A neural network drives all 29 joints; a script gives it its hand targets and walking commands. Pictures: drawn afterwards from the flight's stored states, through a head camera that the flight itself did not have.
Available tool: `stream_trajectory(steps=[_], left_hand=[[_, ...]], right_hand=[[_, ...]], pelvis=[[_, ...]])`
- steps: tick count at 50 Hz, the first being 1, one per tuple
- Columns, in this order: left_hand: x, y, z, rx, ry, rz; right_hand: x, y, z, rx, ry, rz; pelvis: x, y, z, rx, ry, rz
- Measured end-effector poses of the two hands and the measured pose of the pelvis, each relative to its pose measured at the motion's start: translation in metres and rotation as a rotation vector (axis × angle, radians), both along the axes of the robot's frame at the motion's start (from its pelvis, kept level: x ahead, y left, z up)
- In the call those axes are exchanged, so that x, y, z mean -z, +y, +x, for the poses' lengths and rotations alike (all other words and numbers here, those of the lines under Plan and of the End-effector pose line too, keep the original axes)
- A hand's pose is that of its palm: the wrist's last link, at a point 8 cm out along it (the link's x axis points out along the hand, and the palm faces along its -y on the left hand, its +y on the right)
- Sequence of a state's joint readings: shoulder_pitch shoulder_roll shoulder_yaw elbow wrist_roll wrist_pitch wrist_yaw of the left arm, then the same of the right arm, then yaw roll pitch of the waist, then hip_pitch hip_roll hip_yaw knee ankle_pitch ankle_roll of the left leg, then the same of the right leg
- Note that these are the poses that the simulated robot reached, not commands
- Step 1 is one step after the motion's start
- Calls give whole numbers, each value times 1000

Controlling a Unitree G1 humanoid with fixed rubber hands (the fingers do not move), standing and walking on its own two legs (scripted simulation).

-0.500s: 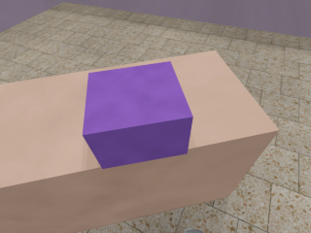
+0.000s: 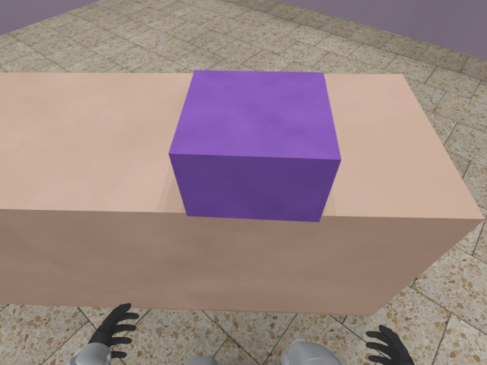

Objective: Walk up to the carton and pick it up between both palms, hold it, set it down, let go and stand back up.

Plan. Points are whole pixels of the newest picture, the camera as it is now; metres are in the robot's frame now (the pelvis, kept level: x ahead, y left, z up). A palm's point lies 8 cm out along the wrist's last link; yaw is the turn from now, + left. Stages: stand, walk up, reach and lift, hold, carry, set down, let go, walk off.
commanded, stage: reach and lift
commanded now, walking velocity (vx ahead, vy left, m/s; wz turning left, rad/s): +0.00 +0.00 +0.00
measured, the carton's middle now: (255, 144) +0.51 -0.01 +0.05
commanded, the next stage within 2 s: none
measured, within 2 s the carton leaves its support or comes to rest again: neither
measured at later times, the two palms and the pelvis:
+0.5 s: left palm (106, 306) +0.22 +0.24 -0.01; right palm (400, 333) +0.17 -0.22 -0.03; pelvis +0.04 -0.01 +0.04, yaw +1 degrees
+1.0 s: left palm (90, 293) +0.23 +0.25 +0.02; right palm (397, 305) +0.20 -0.21 +0.01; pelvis +0.06 +0.03 +0.05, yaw -1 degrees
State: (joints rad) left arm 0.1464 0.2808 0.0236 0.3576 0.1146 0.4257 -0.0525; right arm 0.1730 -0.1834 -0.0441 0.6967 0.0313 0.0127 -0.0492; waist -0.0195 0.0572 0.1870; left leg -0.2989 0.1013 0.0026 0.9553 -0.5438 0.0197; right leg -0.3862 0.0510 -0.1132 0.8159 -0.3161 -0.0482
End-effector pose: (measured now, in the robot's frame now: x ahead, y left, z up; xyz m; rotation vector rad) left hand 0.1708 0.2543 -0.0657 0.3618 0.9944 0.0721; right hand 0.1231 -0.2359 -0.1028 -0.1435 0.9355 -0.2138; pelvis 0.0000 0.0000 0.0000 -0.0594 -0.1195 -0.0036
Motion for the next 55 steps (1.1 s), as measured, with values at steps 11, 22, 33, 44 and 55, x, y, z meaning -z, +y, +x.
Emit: stream_trajectory(steps=[11, 22, 33, 44, 55], left_hand=[[-36, 1, 14, 1, -98, -14], [-50, -14, 43, -21, -173, -94], [-60, -8, 58, -25, -297, -157], [-76, 3, 56, -34, -418, -186], [-92, -8, 71, -42, -538, -235]], right_hand=[[-35, 21, 27, 2, -138, 47], [-63, 14, 45, 19, -203, 40], [-84, 23, 63, 19, -272, 33], [-101, 29, 79, 21, -381, 40], [-123, 22, 84, 20, -472, 36]], pelvis=[[-21, -3, 11, 6, -21, 16], [-40, -9, 35, -16, 2, 54], [-50, 2, 51, -8, 28, 42], [-52, 24, 59, 3, 29, 27], [-52, 37, 56, 19, 22, 26]])
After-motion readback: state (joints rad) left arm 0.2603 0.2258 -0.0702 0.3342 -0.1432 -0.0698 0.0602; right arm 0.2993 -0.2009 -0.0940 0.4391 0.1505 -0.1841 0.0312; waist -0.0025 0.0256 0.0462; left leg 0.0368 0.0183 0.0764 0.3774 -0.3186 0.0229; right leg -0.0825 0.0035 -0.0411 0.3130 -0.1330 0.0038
